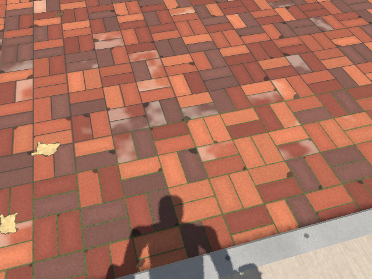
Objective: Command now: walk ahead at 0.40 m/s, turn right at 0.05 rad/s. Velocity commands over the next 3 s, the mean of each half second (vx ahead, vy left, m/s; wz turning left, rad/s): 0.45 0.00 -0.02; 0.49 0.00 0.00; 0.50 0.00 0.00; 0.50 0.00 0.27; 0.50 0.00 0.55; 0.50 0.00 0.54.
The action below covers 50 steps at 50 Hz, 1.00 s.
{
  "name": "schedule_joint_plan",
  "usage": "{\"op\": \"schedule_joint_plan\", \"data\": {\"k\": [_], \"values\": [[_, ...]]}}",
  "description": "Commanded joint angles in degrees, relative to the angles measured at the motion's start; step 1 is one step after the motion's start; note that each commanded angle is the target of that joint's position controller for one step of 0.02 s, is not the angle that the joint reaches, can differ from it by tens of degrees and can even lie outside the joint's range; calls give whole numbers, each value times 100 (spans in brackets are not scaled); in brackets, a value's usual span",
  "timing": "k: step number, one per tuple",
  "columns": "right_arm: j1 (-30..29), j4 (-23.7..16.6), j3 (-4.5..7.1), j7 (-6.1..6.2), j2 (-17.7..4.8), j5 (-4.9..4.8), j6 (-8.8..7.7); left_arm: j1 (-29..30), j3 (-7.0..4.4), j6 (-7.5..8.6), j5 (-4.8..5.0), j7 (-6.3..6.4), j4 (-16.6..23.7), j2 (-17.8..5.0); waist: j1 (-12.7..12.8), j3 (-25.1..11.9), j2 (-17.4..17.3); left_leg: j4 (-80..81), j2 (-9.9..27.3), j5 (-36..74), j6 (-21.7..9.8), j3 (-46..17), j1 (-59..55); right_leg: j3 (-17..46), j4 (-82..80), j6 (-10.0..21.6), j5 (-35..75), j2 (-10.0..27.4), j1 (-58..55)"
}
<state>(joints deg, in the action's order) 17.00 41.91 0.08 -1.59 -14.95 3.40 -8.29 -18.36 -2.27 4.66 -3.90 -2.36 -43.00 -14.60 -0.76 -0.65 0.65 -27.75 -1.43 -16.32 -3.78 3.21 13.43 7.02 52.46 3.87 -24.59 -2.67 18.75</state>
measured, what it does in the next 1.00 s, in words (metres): walks ahead: right foot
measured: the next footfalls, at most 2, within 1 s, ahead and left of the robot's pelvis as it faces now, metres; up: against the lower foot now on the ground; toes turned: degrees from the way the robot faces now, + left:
right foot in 0.40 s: +0.39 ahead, -0.11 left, +0.00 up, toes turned -1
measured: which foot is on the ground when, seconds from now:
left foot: down 0.00-0.44, up 0.46-1.00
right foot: up 0.00-0.38, down 0.40-1.00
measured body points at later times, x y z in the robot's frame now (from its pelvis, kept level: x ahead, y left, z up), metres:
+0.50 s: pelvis +0.28 -0.02 -0.01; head +0.30 -0.02 +0.44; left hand +0.45 +0.22 -0.11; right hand +0.26 -0.27 -0.15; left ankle +0.07 +0.10 -0.64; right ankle +0.35 -0.10 -0.74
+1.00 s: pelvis +0.60 +0.05 -0.09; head +0.62 +0.07 +0.36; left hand +0.44 +0.24 -0.24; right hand +0.82 -0.14 -0.19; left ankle +0.76 +0.18 -0.83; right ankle +0.35 -0.10 -0.74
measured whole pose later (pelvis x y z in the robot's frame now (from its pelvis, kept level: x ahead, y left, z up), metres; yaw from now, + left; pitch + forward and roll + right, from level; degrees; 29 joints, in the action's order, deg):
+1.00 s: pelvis +0.60 +0.05 -0.09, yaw +0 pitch +1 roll -6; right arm 2.8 45.0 -1.6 -2.7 -12.6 5.1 -2.5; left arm -35.8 1.3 5.6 -4.0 -1.4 -58.4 -8.8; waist 9.1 0.6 -4.1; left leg -19.3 8.6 21.7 -2.8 -0.6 25.4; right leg -1.4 44.7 -2.1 -47.3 -3.0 -2.3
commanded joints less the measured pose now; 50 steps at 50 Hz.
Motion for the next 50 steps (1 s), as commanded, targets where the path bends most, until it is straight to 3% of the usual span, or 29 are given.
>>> {"op": "schedule_joint_plan", "data": {"k": [1, 2, 5, 7, 10, 13, 16, 18, 20, 21, 22, 23, 24, 25, 26, 28, 30, 32, 34, 35, 36, 38, 39, 41, 43, 45, 48, 49, 50], "values": [[870, 79, 71, 27, -350, -44, 57, 633, -135, 221, -114, 106, 462, -500, -286, 401, -521, 1895, 1862, -638, -1235, -2586, -2030, 126, 1289, 114, 647, 348, 3190], [599, 31, 9, 56, -185, -43, 74, 607, -106, 171, -168, 63, 409, -408, -90, 437, -450, 2018, 1787, -63, -1145, -2228, -1653, 19, 1120, 110, 872, 549, 2902], [515, 6, 59, 104, -328, 14, 92, 889, -57, 40, -25, -94, 326, -241, -100, 296, -423, 2270, 1464, 1113, -1111, -1375, -1360, -396, 481, -142, 1715, 634, 2574], [731, 152, 107, 15, -455, 65, 82, 1168, -8, -32, 14, -159, 336, -140, -177, 294, -347, 2208, 1314, 1953, -1126, -945, -1284, -672, -169, -300, 2253, 636, 2508], [1100, 460, 125, -190, -501, 24, 102, 1682, 68, -143, 11, -214, 474, -36, -307, 395, -443, 2119, 1278, 2727, -1158, -673, -1065, -909, -1142, -316, 2604, 540, 2085], [1288, 729, 154, -311, -537, 27, 121, 2049, 45, -182, 41, -196, 605, -190, -305, 505, -525, 1964, 1460, 3089, -1163, -728, -1456, -860, -1689, -144, 2706, 440, 2109], [1333, 929, 179, -290, -575, 54, 166, 2377, 24, -195, 65, -138, 691, -267, -260, 546, -567, 1851, 1575, 3380, -1001, -697, -1862, -917, -2007, 67, 2465, 311, 1911], [1231, 1002, 252, -264, -793, 63, 194, 2351, -34, -201, 117, -86, 718, -397, -34, 396, -644, 1531, 1544, 4726, -850, -545, -1911, -1193, -2148, 221, 2233, 42, 1150], [1198, 1003, 301, -274, -955, 163, 196, 1426, -189, -94, 246, -11, 464, -759, 418, -216, -513, 224, 1125, 6067, -363, -140, -1222, -1228, -2036, 538, 2671, -162, -917], [1828, 991, 156, -232, -476, 259, 168, 203, -210, -31, 227, 1, 108, -935, 439, -1511, 48, -1308, 689, 4680, 10, -81, 120, -449, -1399, 1271, 3481, 510, -3512], [2163, 906, -66, -343, -83, 380, 102, -1357, -224, -41, 218, 68, -224, -914, 965, -2636, 1027, -3345, -319, 519, 398, -230, 2153, 2319, -2449, 2470, 2203, 2074, -5782], [884, 808, 99, -439, -363, 114, 139, -2368, -162, 29, -39, 116, -699, -615, 1472, -1749, 601, -4818, -398, -1338, 145, -852, 3046, 2985, -3280, 1889, 1194, 2039, -5188], [229, 589, 164, -369, -394, -42, 93, -1681, -246, 163, -31, 131, -720, -861, 1124, -315, 490, -5129, 106, -1011, -86, -1070, 3512, 2349, -3587, 1372, 513, 1983, -3652], [30, 600, 210, -223, -583, 61, 79, -840, -178, 180, 60, 156, -581, -590, 798, 161, 277, -4757, 455, -643, -166, -1035, 3142, 1852, -3848, 1301, 827, 1869, -2367], [48, 565, 137, -116, -388, 230, 87, -418, -2, 177, 147, 167, -556, -165, 409, 16, 189, -4310, 702, -388, -234, -1025, 2561, 1386, -4034, 1252, 1455, 1743, -1638], [124, 566, -6, -64, 30, 263, 259, 299, 122, 203, 157, 189, -381, 217, -84, 15, 78, -3724, 936, -380, -97, -906, 1801, 886, -4438, 1180, 1992, 1616, -553], [20, 512, -2, -76, -39, 151, 369, 410, 16, 326, 115, 177, -336, -110, -142, 52, 167, -3116, 863, -178, 95, -654, 1807, 364, -4642, 1175, 2077, 1358, -250], [-326, 383, -28, -131, 5, 144, 400, 185, -64, 347, -35, 71, -386, -388, -18, 68, -4, -2143, 753, 809, 201, -384, 1615, -172, -4592, 1162, 2772, 1129, 88], [-276, 331, -131, -223, 242, 268, 405, -126, -71, 313, -200, -52, -521, -387, -40, 41, 194, -2511, 659, 2157, 167, -325, 988, -447, -4222, 1113, 3003, 990, 682], [-194, 352, -93, -260, 105, 265, 398, -194, -52, 307, -204, -87, -543, -305, -57, 74, 166, -2483, 688, 2381, 136, -409, 1258, -391, -4028, 1165, 2916, 1099, 527], [-658, 183, -48, -219, -86, 237, 341, -584, -7, 356, -149, 20, -710, -150, 221, 205, 16, -1797, 974, 3050, 164, -1018, 2796, 12, -3650, 1150, 2399, 1285, -937], [-1308, 43, -14, -112, -157, 170, 317, -1491, 59, 337, -87, 110, -1071, -41, 680, 308, 123, -966, 1101, 3398, 284, -1100, 4237, 433, -3118, 1185, 2192, 1595, -2517], [-1512, 47, -59, -84, -83, 149, 311, -1633, 79, 312, -56, 157, -1141, 13, 794, 335, 1, -244, 1166, 3904, 272, -1097, 4088, 242, -2880, 995, 1840, 1375, -2490], [-1685, -10, -136, -141, 161, 182, 398, -1744, 193, 185, -133, 41, -1240, 141, 832, 613, 76, -142, 944, 4474, 180, -549, 2551, 12, -2799, 1001, 1161, 1165, -839], [-1814, -137, -122, -163, 36, 180, 479, -1681, 237, 184, -153, -45, -1256, 67, 767, 889, 55, -290, 1000, 4297, 122, -550, 1975, 147, -2660, 988, 702, 1277, -190], [-2131, -234, -78, -128, -143, 239, 541, -1819, 215, 237, -53, 26, -1313, -74, 917, 1046, -90, 174, 1038, 3820, 133, -513, 2182, 309, -2307, 843, 585, 1305, -814], [-2218, -107, -67, -96, -170, 239, 571, -2185, 202, 120, 66, 190, -1509, -208, 1063, 1154, -104, 1022, 1105, 3594, 150, -475, 1925, 567, -1833, 539, 721, 1284, -1610], [-1886, 60, 31, -62, -366, 164, 542, -2144, 200, 54, 13, 171, -1549, -252, 869, 1024, -193, 1133, 1106, 3746, 95, -430, 1330, 502, -1449, 417, 1032, 1245, -1563], [-1008, 299, 233, -16, -755, 23, 462, -1944, 153, 25, -29, 86, -1453, -454, 374, 492, -408, 1048, 870, 3982, -26, -54, -99, 127, -649, 203, 1740, 930, -1260]]}}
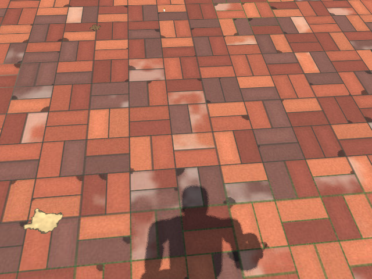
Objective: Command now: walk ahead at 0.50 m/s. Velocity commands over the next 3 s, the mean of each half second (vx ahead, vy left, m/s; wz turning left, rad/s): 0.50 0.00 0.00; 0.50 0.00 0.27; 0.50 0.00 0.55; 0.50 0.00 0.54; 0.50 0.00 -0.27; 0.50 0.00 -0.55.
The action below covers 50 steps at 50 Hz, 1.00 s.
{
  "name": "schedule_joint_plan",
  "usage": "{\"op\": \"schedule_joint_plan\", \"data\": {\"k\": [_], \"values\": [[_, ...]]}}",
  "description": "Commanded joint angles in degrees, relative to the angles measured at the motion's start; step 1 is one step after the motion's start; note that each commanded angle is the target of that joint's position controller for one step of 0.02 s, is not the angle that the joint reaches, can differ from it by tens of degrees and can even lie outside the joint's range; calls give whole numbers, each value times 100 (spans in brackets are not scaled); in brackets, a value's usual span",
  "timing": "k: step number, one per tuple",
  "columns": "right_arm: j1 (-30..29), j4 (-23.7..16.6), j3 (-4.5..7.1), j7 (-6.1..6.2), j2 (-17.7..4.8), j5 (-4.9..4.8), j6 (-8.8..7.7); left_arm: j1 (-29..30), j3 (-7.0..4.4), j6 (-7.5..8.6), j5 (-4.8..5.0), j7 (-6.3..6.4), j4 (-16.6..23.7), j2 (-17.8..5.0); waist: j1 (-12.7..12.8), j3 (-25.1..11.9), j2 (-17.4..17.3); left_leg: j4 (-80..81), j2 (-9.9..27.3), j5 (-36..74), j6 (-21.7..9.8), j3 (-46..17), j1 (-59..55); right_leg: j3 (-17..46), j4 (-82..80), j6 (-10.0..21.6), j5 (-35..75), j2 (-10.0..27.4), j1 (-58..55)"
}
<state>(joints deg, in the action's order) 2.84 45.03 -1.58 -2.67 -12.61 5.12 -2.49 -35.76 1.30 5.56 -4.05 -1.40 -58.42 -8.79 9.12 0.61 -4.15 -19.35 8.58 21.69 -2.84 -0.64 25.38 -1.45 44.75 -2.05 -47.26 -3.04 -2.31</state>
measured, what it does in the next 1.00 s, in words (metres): goes down: left foot 0.13 m lower, then right foot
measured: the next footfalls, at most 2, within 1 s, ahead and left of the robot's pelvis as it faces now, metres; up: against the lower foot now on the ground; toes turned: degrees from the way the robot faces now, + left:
left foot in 0.02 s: +0.18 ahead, +0.13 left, -0.13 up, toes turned +5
right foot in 0.50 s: +0.47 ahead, -0.09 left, -0.13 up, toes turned -1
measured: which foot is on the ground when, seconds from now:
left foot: up 0.00-0.00, down 0.02-0.50, up 0.52-1.00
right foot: down 0.00-0.04, up 0.06-0.48, down 0.50-1.00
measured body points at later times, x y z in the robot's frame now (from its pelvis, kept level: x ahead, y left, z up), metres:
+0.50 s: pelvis +0.30 +0.02 -0.05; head +0.32 +0.01 +0.40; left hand +0.55 +0.23 -0.12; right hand +0.26 -0.25 -0.20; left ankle +0.14 +0.13 -0.77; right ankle +0.43 -0.08 -0.78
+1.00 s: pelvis +0.57 +0.03 -0.05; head +0.60 +0.04 +0.40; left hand +0.52 +0.30 -0.19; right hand +0.80 -0.16 -0.16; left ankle +0.71 +0.18 -0.75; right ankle +0.43 -0.09 -0.77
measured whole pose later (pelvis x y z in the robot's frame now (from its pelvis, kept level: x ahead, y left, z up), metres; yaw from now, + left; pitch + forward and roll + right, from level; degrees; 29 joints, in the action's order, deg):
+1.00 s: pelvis +0.57 +0.03 -0.05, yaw +11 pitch +2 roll -2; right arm 2.2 49.0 4.0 -2.5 -12.7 -1.1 -2.1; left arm -19.0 -4.5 4.4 0.5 1.6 -57.1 -13.0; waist 3.1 0.5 -1.8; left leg -35.0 2.8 -1.3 -4.7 1.2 35.4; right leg -12.4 14.2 -0.4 -21.7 -0.4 -5.5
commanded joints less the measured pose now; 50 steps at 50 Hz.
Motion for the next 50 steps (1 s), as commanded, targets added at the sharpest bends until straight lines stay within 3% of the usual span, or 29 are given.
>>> {"op": "schedule_joint_plan", "data": {"k": [1, 2, 3, 4, 5, 6, 7, 8, 9, 10, 11, 13, 16, 17, 21, 23, 24, 25, 26, 27, 28, 29, 31, 33, 35, 39, 43, 47, 50], "values": [[1570, 333, 629, 144, -1391, -989, -156, 496, -439, -182, 607, 209, 195, -1215, -1263, 0, 95, -915, -252, 996, 3, 194, -3043, 650, 1987, 581, 4332, 560, 2436], [2959, 751, 671, 141, -1595, -888, -147, -535, -228, -110, 676, 228, -15, -398, -1539, -1779, -1518, -2596, 779, 2875, -664, -432, -6122, 338, 4822, 119, 519, -19, 4475], [3504, 854, 677, 59, -1529, -875, -125, -908, -174, 76, 964, 187, 9, -575, -1807, -3058, -1862, -2199, 1539, 1820, -1434, -2157, -6724, 1021, 6731, 8, 62, -101, 5160], [3533, 963, 725, 37, -1479, -882, -28, -309, -263, 176, 1086, 227, 274, -704, -1924, -3140, -1578, -961, 1782, -1400, -1697, -3023, -6405, 1044, 6869, 36, 431, 167, 5814], [2756, 932, 544, 139, -817, -790, 75, 918, -327, 122, 971, 352, 618, -822, -1714, -1798, -276, -94, 1308, -2456, -1265, -2614, -5032, 203, 6641, 80, 985, 520, 6119], [2254, 918, 570, 212, -1106, -631, 21, 1171, -291, 86, 1018, 430, 921, -583, -1436, -1323, -473, 208, 1713, -2512, -1671, -2974, -4108, 37, 7004, 22, 1674, 552, 6393], [1727, 783, 491, 230, -891, -555, -65, 1222, -285, -16, 779, 483, 992, -497, -1114, -1078, 311, 237, 1708, -2072, -1669, -2840, -2988, 142, 6725, 10, 2012, 860, 5924], [1402, 761, 402, 175, -597, -514, -129, 1257, -280, -131, 614, 450, 993, -348, -903, -775, 533, 166, 1541, -2027, -1517, -2341, -1969, 380, 6519, 201, 2187, 992, 5483], [977, 714, 340, 114, -482, -468, -193, 1225, -294, -215, 619, 443, 1001, -251, -596, -431, 654, 412, 1221, -2667, -1281, -1891, -1084, 525, 5664, 356, 2428, 1194, 5137], [744, 748, 297, 85, -363, -541, -281, 1492, -352, -242, 686, 433, 1105, -315, -490, 134, 242, 649, 929, -2803, -983, -1454, -687, 663, 4563, 468, 2968, 1276, 5294], [720, 800, 323, 151, -506, -507, -328, 1850, -377, -225, 599, 429, 1294, -420, -488, 498, 28, 1006, 417, -2506, -845, -726, 45, 480, 3077, 405, 3536, 1192, 4743], [1066, 887, 369, 327, -696, -422, -368, 2113, -449, -117, 363, 365, 1310, -517, -575, 246, 109, 930, -17, -1675, -847, -151, 179, 303, 1093, 263, 4954, 998, 3663], [1381, 992, 543, 426, -1137, -642, -334, 2884, -383, -91, 503, 180, 1548, -435, -787, 129, 135, 1159, 342, -1454, -966, -325, -784, 310, -448, 211, 5527, 832, 3431], [1541, 1071, 567, 432, -1097, -696, -311, 3167, -387, -115, 524, 149, 1626, -513, -897, 212, 244, 1162, 444, -1610, -951, -376, -1185, 336, -721, 255, 5509, 814, 3608], [2191, 1319, 664, 352, -990, -681, -150, 4065, -445, -105, 504, 40, 1901, -727, -1273, 465, 433, 675, 704, -1679, -840, -509, -2479, 248, -1250, 525, 4854, 732, 4218], [2162, 1318, 713, 331, -1049, -648, -75, 4008, -489, -80, 504, 4, 1926, -813, -1160, 291, 257, 216, 640, -965, -728, -451, -2705, 54, -1488, 678, 4230, 545, 3732], [2047, 1276, 712, 320, -1049, -644, -55, 3580, -573, -72, 488, 11, 1808, -948, -902, -37, 166, -332, 451, -70, -626, -286, -2631, -134, -1642, 783, 4194, 343, 2912], [1900, 1202, 665, 322, -924, -621, -56, 2485, -737, -70, 458, 41, 1458, -1273, -446, -723, 205, -1481, 124, 343, -464, -25, -2046, -20, -1419, 1010, 4630, 386, 1272], [2191, 1063, 513, 288, -483, -555, -150, 1376, -890, -73, 401, 79, 1225, -1822, -245, -1772, 912, -3618, -499, -1279, -56, 360, 128, 1770, -1244, 1757, 4798, 1696, -1408], [2307, 1100, 403, 212, -293, -508, -303, 768, -896, -104, 494, 62, 1017, -1878, -154, -2532, 1724, -5110, -1171, -5390, 119, -150, 1431, 3931, -2153, 2255, 3881, 2528, -2451], [1814, 1032, 593, 175, -839, -694, -393, 974, -795, -120, 481, 88, 1045, -1554, -110, -2048, 1404, -5690, -907, -5376, 40, -646, 2155, 3870, -2462, 2030, 3130, 2392, -2182], [1267, 828, 632, 203, -966, -769, -430, 1697, -742, -119, 489, 118, 1174, -1429, -292, -1168, 1163, -5555, -589, -4770, -3, -402, 2395, 3084, -2678, 1808, 3359, 2231, -1207], [1087, 834, 679, 313, -816, -678, -324, 2510, -648, -65, 401, 102, 1279, -1032, -740, -451, 714, -4882, -174, -3991, 36, -329, 1702, 2004, -3131, 1558, 4140, 1893, 451], [1351, 926, 666, 359, -523, -687, -148, 2611, -636, 26, 359, 67, 1156, -881, -1004, -379, 801, -4557, -74, -3716, 24, -422, 1115, 1453, -3473, 1441, 4211, 1725, 1101], [1246, 870, 679, 378, -437, -677, -66, 2398, -683, 81, 341, 118, 968, -1023, -1042, -242, 768, -4290, -104, -3325, 42, -526, 1271, 1021, -3687, 1451, 4577, 1735, 1212], [692, 666, 721, 327, -455, -641, -77, 2151, -691, 86, 337, 232, 735, -1098, -951, -33, 692, -3165, -280, -2075, 76, -673, 1664, 237, -3775, 1237, 5093, 1626, 975], [-79, 366, 634, 188, -291, -604, -72, 1906, -681, 78, 392, 303, 535, -1160, -708, 226, 719, -2073, -393, -1287, 58, -183, 1270, -394, -3838, 1056, 5055, 1541, 931], [-605, 29, 586, 46, -286, -622, -37, 1544, -736, -36, 453, 317, 298, -1276, -560, 468, 670, -1638, -442, -1958, -107, 39, 1651, -581, -3453, 1008, 5574, 1883, -103], [-502, -154, 664, -75, -489, -625, -32, 1745, -819, -146, 511, 359, 358, -1526, -803, 221, 906, -1544, -781, -2971, -372, 539, 999, -817, -2560, 847, 7837, 1987, -432]]}}
Over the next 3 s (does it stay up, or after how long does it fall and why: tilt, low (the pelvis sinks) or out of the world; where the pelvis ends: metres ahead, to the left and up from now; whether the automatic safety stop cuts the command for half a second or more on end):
stays up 1.52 0.56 -0.03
